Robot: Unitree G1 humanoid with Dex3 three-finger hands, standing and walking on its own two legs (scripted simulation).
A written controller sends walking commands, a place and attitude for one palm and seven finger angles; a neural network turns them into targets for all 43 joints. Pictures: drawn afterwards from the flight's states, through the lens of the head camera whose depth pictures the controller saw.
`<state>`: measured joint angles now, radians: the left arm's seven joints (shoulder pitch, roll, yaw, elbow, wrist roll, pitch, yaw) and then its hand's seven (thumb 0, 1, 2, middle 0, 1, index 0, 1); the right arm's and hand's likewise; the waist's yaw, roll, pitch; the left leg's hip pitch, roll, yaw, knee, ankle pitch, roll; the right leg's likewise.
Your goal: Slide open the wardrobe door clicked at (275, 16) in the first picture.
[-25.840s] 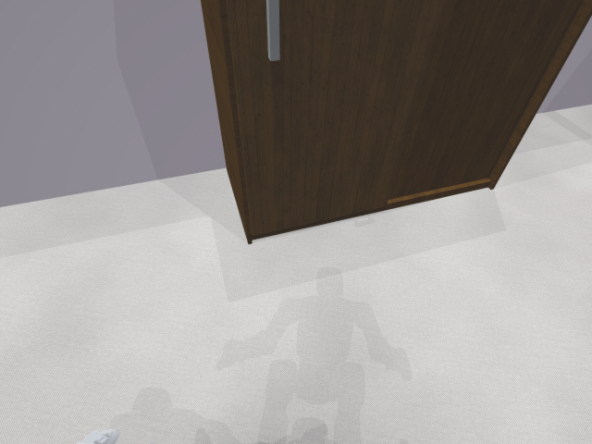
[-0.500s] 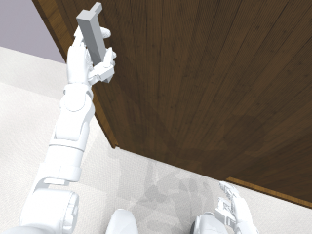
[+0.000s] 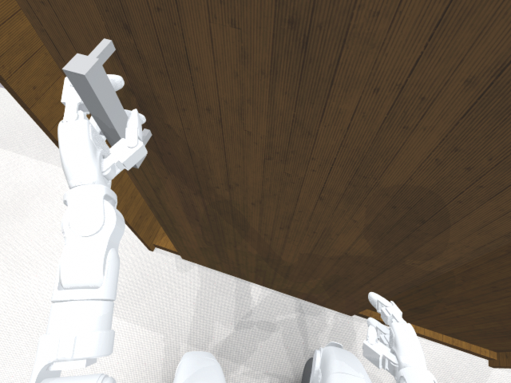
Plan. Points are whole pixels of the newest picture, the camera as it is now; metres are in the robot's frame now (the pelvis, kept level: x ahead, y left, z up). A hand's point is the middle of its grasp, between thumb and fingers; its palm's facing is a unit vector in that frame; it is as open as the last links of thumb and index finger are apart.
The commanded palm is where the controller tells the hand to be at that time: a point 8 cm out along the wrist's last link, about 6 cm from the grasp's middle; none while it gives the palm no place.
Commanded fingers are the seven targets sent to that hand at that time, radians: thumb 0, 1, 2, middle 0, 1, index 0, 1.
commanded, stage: step sideways, sliding the door along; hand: left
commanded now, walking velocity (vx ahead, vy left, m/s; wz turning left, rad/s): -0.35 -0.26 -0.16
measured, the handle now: (121, 109) +0.39 +0.28 +0.15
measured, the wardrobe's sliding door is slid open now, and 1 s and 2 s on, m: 0.14 0.52 0.52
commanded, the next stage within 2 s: stop walking and hold the door there in 1.58 s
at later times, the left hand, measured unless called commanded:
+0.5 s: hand (271, 187) +0.32 +0.06 +0.14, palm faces +0.27 -0.96 +0.04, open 7.2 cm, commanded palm +0.28 +0.04 +0.13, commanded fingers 0.00 0.90 0.90 -0.45 -1.40 -0.45 -1.40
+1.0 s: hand (438, 240) +0.30 -0.13 +0.14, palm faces +0.07 -1.00 -0.05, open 6.9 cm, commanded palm +0.27 -0.11 +0.14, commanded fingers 0.00 0.90 0.90 -0.45 -1.40 -0.45 -1.40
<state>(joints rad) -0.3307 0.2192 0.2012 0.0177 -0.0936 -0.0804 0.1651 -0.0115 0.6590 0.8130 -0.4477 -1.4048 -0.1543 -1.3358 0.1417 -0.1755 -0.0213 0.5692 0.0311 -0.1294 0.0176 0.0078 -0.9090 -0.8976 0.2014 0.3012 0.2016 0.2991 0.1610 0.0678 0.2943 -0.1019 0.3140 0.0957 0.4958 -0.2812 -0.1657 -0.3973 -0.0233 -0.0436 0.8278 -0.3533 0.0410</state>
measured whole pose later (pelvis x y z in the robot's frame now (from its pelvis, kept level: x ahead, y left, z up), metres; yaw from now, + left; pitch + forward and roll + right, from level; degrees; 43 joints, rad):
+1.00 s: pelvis -0.07 -0.24 -0.01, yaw -5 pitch +0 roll +0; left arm -0.20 0.19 0.06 -0.11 -0.07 -0.12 0.15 0.00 0.72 0.79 -0.41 -1.39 -0.09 -1.34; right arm 0.07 -0.20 -0.04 0.60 0.01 -0.03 -0.06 0.01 -0.91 -0.90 0.20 0.30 0.20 0.30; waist 0.01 -0.03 0.18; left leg -0.26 0.07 0.16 0.61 -0.32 0.01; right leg -0.46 0.01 -0.03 0.81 -0.39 0.01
